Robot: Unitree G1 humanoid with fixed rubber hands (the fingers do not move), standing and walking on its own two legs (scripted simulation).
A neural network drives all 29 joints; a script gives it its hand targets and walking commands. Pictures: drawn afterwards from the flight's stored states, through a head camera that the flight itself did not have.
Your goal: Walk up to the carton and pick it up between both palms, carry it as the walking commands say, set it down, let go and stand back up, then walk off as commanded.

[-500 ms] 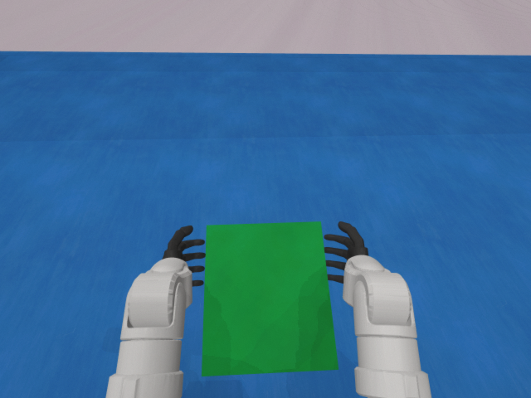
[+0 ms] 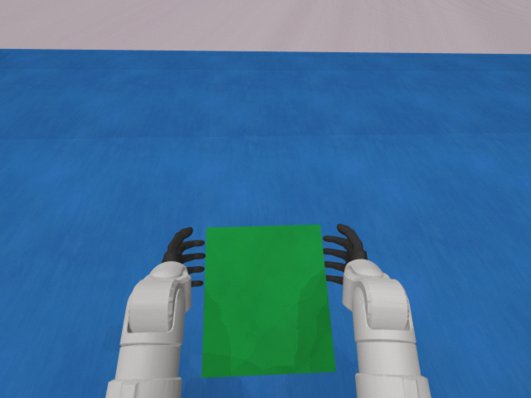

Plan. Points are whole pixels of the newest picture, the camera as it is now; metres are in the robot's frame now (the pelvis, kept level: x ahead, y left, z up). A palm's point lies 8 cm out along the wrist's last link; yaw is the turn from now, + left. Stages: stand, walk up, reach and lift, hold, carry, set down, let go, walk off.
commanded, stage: carry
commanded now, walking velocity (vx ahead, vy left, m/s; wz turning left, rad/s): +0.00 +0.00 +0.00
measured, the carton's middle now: (264, 299) +0.31 +0.00 -0.04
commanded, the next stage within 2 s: hold in 0.22 s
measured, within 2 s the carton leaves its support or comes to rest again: neither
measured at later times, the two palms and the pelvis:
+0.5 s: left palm (163, 287) +0.27 +0.15 +0.05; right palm (345, 286) +0.28 -0.12 +0.05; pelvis +0.00 +0.01 +0.01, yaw -9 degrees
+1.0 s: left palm (162, 298) +0.30 +0.17 -0.02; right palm (324, 302) +0.29 -0.10 -0.01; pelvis -0.04 +0.05 -0.01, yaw -10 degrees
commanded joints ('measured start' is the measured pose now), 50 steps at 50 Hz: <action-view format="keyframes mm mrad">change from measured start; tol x8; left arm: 1 -455 -893 -513 -106 -329 -53 -249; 11 -438 -876 -507 -105 -315 -71 -245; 12 -272 -787 -292 246 -117 -154 -241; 17 -446 -885 -477 -55 -232 -327 -287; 20 -334 -915 -520 -150 -247 -306 -302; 25 -325 -871 -408 98 -164 -282 -315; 37 -651 -1002 -177 489 -38 -456 -309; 50 -690 -949 -53 602 76 -635 -252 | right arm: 1 -385 922 509 -55 320 -20 247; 11 -374 903 502 -56 310 -37 242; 12 -172 851 258 295 79 -125 249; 17 -474 1066 537 108 219 -337 288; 19 -448 1084 570 131 230 -341 287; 20 -271 1087 593 176 210 -327 284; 39 -710 913 120 700 -47 -561 382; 50 -744 836 18 801 -118 -696 365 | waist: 1 0 7 -238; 11 -2 7 -236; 12 43 -80 97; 17 163 -49 -302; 20 75 14 -387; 23 100 10 -144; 28 82 -21 -3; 50 69 59 -166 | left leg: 1 228 106 -140 -31 131 6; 11 230 105 -143 -29 134 9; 12 509 -148 -289 -25 225 27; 13 565 -143 -315 1 303 46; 17 492 -169 -288 -11 449 23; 20 584 -167 -284 -65 484 -27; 31 538 -153 -277 -78 -2 -49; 41 461 -125 -312 -29 -164 -73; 50 360 -133 -311 50 -116 -71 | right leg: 1 -57 -147 121 -111 215 -21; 11 -55 -147 117 -109 214 -21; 12 -215 21 256 -200 259 -28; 13 -234 14 294 -202 302 -32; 16 46 8 291 -149 547 3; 19 102 12 305 -151 555 16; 20 110 31 268 -179 670 31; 22 1 36 259 -249 430 26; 30 -204 43 235 -244 -10 -32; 50 -429 90 206 -27 -32 -71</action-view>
